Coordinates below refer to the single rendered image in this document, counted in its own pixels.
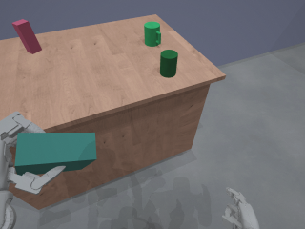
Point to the table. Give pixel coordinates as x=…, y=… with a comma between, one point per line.
x=104, y=79

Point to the right robot hand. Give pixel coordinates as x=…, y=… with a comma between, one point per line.
x=242, y=217

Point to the left robot hand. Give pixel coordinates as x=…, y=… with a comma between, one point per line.
x=10, y=126

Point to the left robot forearm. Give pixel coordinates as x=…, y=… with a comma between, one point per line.
x=8, y=215

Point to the sponge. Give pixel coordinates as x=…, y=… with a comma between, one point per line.
x=37, y=153

